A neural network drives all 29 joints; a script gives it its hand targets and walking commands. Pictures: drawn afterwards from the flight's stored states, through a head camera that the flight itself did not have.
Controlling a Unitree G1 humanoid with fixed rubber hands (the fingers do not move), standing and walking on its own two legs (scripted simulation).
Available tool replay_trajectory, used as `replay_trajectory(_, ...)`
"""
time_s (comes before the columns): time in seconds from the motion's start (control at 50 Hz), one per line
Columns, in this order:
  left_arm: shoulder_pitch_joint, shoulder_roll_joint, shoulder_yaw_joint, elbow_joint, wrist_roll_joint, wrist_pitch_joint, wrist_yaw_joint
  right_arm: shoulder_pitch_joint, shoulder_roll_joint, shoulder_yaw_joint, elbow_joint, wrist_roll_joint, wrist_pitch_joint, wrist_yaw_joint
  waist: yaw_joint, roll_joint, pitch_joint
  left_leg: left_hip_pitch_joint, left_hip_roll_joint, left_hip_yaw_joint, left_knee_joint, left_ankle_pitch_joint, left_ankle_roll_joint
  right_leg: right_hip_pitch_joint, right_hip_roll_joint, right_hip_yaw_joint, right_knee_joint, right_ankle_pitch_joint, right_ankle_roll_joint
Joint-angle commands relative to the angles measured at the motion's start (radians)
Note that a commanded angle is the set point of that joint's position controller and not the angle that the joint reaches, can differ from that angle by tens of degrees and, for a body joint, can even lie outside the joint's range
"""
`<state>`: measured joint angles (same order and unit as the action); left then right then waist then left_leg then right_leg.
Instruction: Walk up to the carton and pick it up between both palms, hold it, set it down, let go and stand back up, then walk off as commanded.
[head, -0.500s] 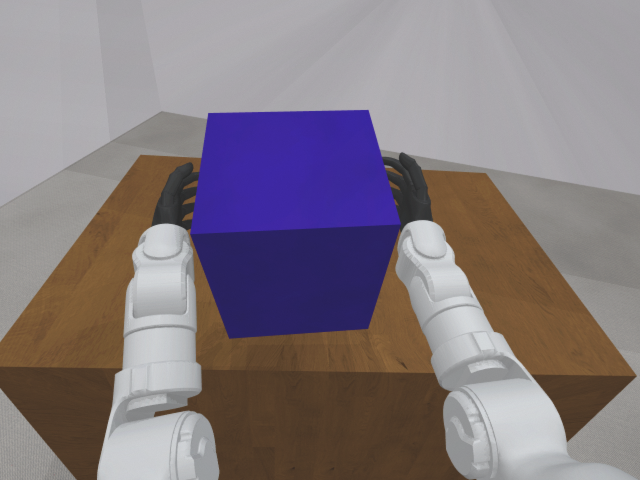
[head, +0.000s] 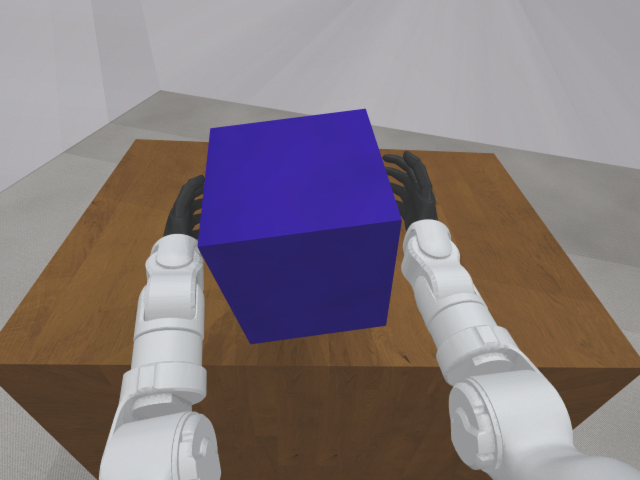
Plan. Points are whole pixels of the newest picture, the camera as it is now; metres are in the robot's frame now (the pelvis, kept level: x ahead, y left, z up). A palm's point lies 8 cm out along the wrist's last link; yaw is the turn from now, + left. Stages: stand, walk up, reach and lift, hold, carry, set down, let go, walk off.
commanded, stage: set down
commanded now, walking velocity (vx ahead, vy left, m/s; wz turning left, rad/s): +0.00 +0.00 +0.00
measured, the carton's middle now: (304, 233) +0.42 +0.03 +0.11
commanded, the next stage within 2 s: none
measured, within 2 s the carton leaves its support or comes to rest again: neither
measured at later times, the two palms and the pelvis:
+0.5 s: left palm (186, 254) +0.39 +0.19 +0.10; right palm (399, 215) +0.43 -0.10 +0.15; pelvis +0.01 +0.00 +0.00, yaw +0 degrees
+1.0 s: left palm (197, 261) +0.40 +0.18 +0.07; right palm (394, 217) +0.46 -0.11 +0.12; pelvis +0.01 +0.00 +0.00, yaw -1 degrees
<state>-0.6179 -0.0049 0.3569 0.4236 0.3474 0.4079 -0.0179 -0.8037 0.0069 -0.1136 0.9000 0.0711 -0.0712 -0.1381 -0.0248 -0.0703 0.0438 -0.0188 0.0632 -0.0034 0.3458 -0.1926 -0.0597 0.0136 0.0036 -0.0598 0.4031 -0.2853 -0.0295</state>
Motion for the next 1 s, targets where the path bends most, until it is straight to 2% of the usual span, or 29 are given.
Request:
replay_trajectory(0.0, -0.679, -0.502, -0.247, -0.101, -0.022, -0.112, -0.07, -0.63, 0.391, 0.216, -0.102, -0.05, -0.046, 0.172, 0.164, 0.129, -0.317, 0.088, -0.071, 0.109, -0.029, 0.419, 0.03, -0.041, 0.028, -0.041, -0.139, 0.37, 0.05)
replay_trajectory(0.1, -0.69, -0.501, -0.231, -0.077, -0.018, -0.14, -0.065, -0.622, 0.401, 0.206, -0.074, -0.067, -0.05, 0.179, 0.177, 0.124, -0.336, 0.067, -0.069, 0.114, -0.029, 0.432, 0.032, -0.046, 0.022, -0.035, -0.123, 0.434, 0.057)
replay_trajectory(0.14, -0.692, -0.496, -0.198, -0.045, -0.003, -0.149, -0.061, -0.614, 0.393, 0.183, -0.038, -0.082, -0.045, 0.186, 0.181, 0.122, -0.314, 0.056, -0.065, 0.115, -0.039, 0.395, 0.034, -0.062, 0.023, -0.034, -0.128, 0.396, 0.055)
replay_trajectory(0.18, -0.716, -0.498, -0.194, -0.048, -0.006, -0.161, -0.052, -0.637, 0.411, 0.185, -0.041, -0.085, -0.052, 0.192, 0.201, 0.119, -0.351, 0.049, -0.066, 0.118, -0.035, 0.407, 0.035, -0.063, 0.026, -0.03, -0.122, 0.387, 0.053)
replay_trajectory(0.2, -0.733, -0.51, -0.214, -0.054, -0.019, -0.17, -0.047, -0.638, 0.409, 0.184, -0.038, -0.086, -0.058, 0.195, 0.19, 0.141, -0.368, 0.053, -0.063, 0.114, -0.029, 0.433, 0.029, -0.076, 0.027, -0.035, -0.12, 0.4, 0.048)
replay_trajectory(0.22, -0.743, -0.509, -0.209, -0.057, -0.023, -0.184, -0.039, -0.648, 0.424, 0.196, -0.045, -0.084, -0.063, 0.198, 0.208, 0.135, -0.398, 0.047, -0.063, 0.119, -0.018, 0.45, 0.03, -0.073, 0.027, -0.031, -0.111, 0.422, 0.049)
replay_trajectory(0.24, -0.753, -0.52, -0.22, -0.067, -0.024, -0.194, -0.035, -0.648, 0.417, 0.192, -0.027, -0.088, -0.069, 0.2, 0.2, 0.146, -0.418, 0.061, -0.059, 0.113, -0.015, 0.478, 0.023, -0.089, 0.031, -0.035, -0.111, 0.42, 0.046)
replay_trajectory(0.28, -0.77, -0.532, -0.23, -0.066, -0.036, -0.214, -0.021, -0.66, 0.426, 0.184, -0.037, -0.1, -0.08, 0.206, 0.208, 0.147, -0.459, 0.062, -0.055, 0.117, 0.001, 0.508, 0.018, -0.108, 0.035, -0.035, -0.109, 0.431, 0.042)
replay_trajectory(0.34, -0.762, -0.545, -0.224, -0.05, -0.032, -0.233, -0.008, -0.637, 0.425, 0.17, 0.006, -0.113, -0.085, 0.211, 0.216, 0.151, -0.488, 0.075, -0.05, 0.117, 0.012, 0.531, 0.018, -0.132, 0.034, -0.031, -0.115, 0.427, 0.036)
replay_trajectory(0.42, -0.763, -0.549, -0.212, -0.022, -0.034, -0.252, 0.002, -0.616, 0.433, 0.14, 0.066, -0.139, -0.082, 0.218, 0.211, 0.132, -0.519, 0.055, -0.047, 0.119, 0.011, 0.53, 0.025, -0.148, 0.029, -0.029, -0.111, 0.447, 0.039)
replay_trajectory(0.52, -0.837, -0.587, -0.27, -0.087, -0.075, -0.302, 0.029, -0.634, 0.463, 0.128, 0.068, -0.151, -0.117, 0.224, 0.198, 0.155, -0.674, 0.106, -0.034, 0.113, 0.062, 0.662, 0.002, -0.201, 0.041, -0.038, -0.1, 0.512, 0.037)
replay_trajectory(0.54, -0.796, -0.596, -0.258, -0.038, -0.063, -0.299, 0.033, -0.641, 0.448, 0.112, 0.08, -0.159, -0.115, 0.228, 0.206, 0.158, -0.658, 0.114, -0.027, 0.114, 0.063, 0.671, 0.002, -0.225, 0.044, -0.037, -0.104, 0.483, 0.033)
replay_trajectory(0.56, -0.804, -0.594, -0.257, -0.027, -0.068, -0.303, 0.035, -0.646, 0.444, 0.097, 0.097, -0.167, -0.114, 0.231, 0.2, 0.153, -0.657, 0.12, -0.026, 0.111, 0.065, 0.674, 0.003, -0.235, 0.046, -0.039, -0.106, 0.479, 0.029)
replay_trajectory(0.6, -0.78, -0.593, -0.237, 0.007, -0.049, -0.303, 0.036, -0.643, 0.433, 0.084, 0.107, -0.179, -0.119, 0.234, 0.212, 0.154, -0.65, 0.115, -0.023, 0.116, 0.065, 0.666, 0.004, -0.249, 0.044, -0.038, -0.112, 0.456, 0.026)
replay_trajectory(0.64, -0.805, -0.592, -0.237, -0.02, -0.058, -0.315, 0.04, -0.638, 0.45, 0.101, 0.124, -0.176, -0.123, 0.233, 0.219, 0.132, -0.665, 0.093, -0.028, 0.118, 0.073, 0.68, 0.008, -0.227, 0.043, -0.035, -0.094, 0.52, 0.033)
replay_trajectory(0.66, -0.795, -0.589, -0.223, -0.004, -0.055, -0.32, 0.042, -0.646, 0.46, 0.109, 0.112, -0.174, -0.122, 0.235, 0.235, 0.119, -0.669, 0.083, -0.027, 0.121, 0.073, 0.683, 0.01, -0.217, 0.043, -0.031, -0.09, 0.541, 0.036)
replay_trajectory(0.68, -0.822, -0.59, -0.233, -0.018, -0.059, -0.329, 0.043, -0.64, 0.46, 0.108, 0.139, -0.176, -0.124, 0.235, 0.223, 0.132, -0.678, 0.079, -0.028, 0.12, 0.078, 0.691, 0.008, -0.222, 0.041, -0.031, -0.084, 0.554, 0.036)
replay_trajectory(0.72, -0.8, -0.588, -0.212, 0.014, -0.055, -0.332, 0.047, -0.666, 0.461, 0.109, 0.121, -0.182, -0.131, 0.237, 0.246, 0.107, -0.681, 0.054, -0.027, 0.125, 0.075, 0.685, 0.013, -0.208, 0.041, -0.025, -0.077, 0.579, 0.042)
replay_trajectory(0.76, -0.822, -0.585, -0.2, 0.017, -0.046, -0.347, 0.05, -0.658, 0.473, 0.109, 0.145, -0.183, -0.132, 0.237, 0.252, 0.104, -0.693, 0.048, -0.028, 0.126, 0.073, 0.687, 0.017, -0.211, 0.037, -0.022, -0.075, 0.585, 0.043)
replay_trajectory(0.78, -0.831, -0.587, -0.194, 0.012, -0.044, -0.35, 0.054, -0.672, 0.476, 0.11, 0.141, -0.176, -0.136, 0.24, 0.264, 0.11, -0.703, 0.042, -0.026, 0.127, 0.074, 0.689, 0.016, -0.212, 0.04, -0.024, -0.069, 0.578, 0.042)
replay_trajectory(0.8, -0.822, -0.593, -0.196, 0.024, -0.043, -0.355, 0.058, -0.666, 0.47, 0.1, 0.154, -0.182, -0.137, 0.242, 0.264, 0.125, -0.696, 0.041, -0.025, 0.129, 0.074, 0.695, 0.015, -0.226, 0.039, -0.022, -0.073, 0.556, 0.035)
replay_trajectory(0.82, -0.829, -0.594, -0.188, 0.037, -0.041, -0.359, 0.061, -0.677, 0.451, 0.084, 0.171, -0.191, -0.137, 0.245, 0.259, 0.116, -0.689, 0.059, -0.019, 0.126, 0.075, 0.695, 0.013, -0.256, 0.045, -0.028, -0.078, 0.528, 0.033)
replay_trajectory(0.98, -0.844, -0.602, -0.176, 0.048, -0.03, -0.385, 0.079, -0.664, 0.454, 0.028, 0.244, -0.23, -0.145, 0.252, 0.259, 0.126, -0.734, 0.083, -0.011, 0.128, 0.098, 0.743, 0.01, -0.329, 0.054, -0.032, -0.087, 0.49, 0.02)
